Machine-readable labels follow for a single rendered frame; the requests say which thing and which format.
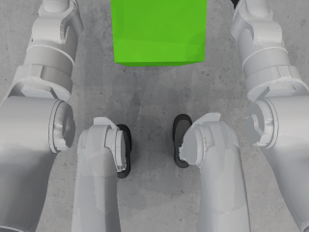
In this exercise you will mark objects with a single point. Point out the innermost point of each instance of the robot right foot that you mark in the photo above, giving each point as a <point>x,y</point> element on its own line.
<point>181,125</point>

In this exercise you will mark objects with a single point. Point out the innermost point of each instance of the robot left shin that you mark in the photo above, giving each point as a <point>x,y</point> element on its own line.
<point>83,136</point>

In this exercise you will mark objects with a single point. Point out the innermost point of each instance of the carton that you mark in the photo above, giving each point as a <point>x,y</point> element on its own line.
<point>159,33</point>

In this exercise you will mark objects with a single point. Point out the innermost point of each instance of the robot right upper arm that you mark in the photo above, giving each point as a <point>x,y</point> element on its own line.
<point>280,127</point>

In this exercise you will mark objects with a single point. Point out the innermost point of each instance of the robot right forearm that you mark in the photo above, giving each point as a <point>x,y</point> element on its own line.
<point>263,55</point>

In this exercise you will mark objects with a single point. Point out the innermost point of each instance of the robot left forearm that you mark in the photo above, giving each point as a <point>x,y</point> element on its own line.
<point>50,55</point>

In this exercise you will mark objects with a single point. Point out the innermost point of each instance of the robot left upper arm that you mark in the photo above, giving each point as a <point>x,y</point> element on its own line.
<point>32,133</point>

